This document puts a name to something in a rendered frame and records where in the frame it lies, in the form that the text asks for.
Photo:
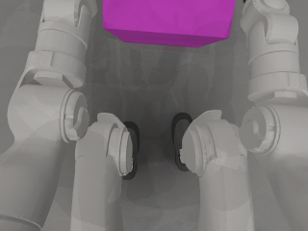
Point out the left robot upper arm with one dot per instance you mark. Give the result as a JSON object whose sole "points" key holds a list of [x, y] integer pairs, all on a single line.
{"points": [[45, 121]]}

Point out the robot right forearm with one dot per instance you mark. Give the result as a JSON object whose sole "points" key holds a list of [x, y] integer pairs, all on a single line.
{"points": [[273, 54]]}

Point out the carton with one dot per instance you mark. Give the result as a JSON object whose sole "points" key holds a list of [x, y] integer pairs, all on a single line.
{"points": [[186, 23]]}

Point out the robot left thigh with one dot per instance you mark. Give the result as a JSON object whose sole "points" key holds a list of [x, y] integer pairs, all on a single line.
{"points": [[96, 196]]}

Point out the robot thigh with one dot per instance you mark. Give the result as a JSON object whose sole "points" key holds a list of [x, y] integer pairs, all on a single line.
{"points": [[225, 193], [96, 196]]}

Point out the right robot upper arm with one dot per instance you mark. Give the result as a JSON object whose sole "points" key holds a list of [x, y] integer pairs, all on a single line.
{"points": [[277, 135]]}

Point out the robot right thigh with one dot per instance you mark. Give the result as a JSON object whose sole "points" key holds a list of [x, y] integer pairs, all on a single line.
{"points": [[225, 193]]}

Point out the robot left forearm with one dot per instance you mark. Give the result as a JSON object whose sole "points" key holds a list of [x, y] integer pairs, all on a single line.
{"points": [[63, 38]]}

